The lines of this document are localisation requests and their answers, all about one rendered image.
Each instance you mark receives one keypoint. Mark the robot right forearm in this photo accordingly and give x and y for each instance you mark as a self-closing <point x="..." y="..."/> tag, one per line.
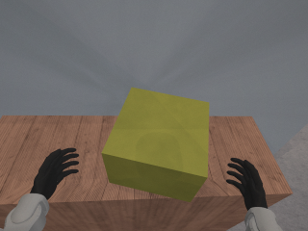
<point x="261" y="219"/>

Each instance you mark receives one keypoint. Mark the pedestal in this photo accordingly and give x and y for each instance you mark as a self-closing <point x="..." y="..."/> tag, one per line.
<point x="87" y="201"/>

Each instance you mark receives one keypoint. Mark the robot left forearm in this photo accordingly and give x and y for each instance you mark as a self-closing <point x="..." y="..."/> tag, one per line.
<point x="29" y="214"/>

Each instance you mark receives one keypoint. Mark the left robot hand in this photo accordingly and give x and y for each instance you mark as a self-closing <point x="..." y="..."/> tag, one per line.
<point x="51" y="173"/>

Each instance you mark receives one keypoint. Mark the carton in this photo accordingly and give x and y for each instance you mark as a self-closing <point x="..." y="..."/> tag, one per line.
<point x="159" y="144"/>

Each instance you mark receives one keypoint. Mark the right robot hand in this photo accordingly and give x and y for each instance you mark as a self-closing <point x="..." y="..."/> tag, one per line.
<point x="251" y="186"/>

